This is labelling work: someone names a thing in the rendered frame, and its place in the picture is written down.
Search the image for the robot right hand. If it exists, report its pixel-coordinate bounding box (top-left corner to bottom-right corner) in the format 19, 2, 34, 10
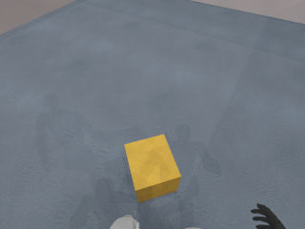
251, 203, 286, 229

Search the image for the carton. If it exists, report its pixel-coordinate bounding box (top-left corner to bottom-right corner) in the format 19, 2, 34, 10
124, 134, 181, 203

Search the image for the robot left thigh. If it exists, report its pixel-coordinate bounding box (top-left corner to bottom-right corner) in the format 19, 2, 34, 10
110, 217, 140, 229

